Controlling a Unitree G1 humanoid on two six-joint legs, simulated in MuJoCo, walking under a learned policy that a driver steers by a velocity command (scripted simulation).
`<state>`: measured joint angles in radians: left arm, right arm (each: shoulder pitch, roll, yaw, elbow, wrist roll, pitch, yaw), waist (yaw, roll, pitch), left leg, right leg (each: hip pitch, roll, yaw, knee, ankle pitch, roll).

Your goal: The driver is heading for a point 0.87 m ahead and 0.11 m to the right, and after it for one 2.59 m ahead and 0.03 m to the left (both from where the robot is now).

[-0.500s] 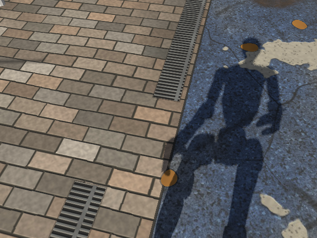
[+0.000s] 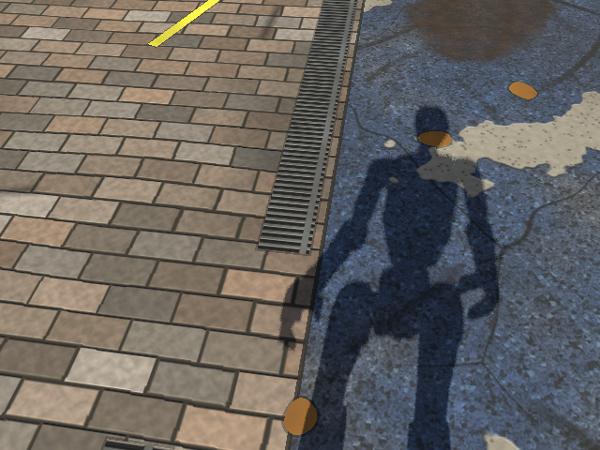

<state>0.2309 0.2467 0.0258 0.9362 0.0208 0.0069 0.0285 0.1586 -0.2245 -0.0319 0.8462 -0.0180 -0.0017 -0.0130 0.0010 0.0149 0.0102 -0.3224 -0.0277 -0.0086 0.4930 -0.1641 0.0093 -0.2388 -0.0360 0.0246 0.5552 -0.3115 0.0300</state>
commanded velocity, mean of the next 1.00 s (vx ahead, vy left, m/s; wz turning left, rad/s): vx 0.09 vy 0.00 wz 0.00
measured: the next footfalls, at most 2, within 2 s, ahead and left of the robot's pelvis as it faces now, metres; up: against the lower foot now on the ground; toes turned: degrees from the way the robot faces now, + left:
right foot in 1.38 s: +0.48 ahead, -0.12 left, +0.00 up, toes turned -2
left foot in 1.92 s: +0.80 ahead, +0.11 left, +0.00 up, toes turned +2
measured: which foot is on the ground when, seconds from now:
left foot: down 0.00-1.00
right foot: down 0.00-0.92, up 0.94-1.00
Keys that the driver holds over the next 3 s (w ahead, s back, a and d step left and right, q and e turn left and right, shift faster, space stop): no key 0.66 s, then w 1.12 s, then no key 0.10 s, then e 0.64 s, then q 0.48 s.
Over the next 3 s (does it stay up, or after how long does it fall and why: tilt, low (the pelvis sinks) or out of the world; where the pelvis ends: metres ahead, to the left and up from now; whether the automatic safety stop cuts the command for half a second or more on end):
stays up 0.73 -0.02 0.01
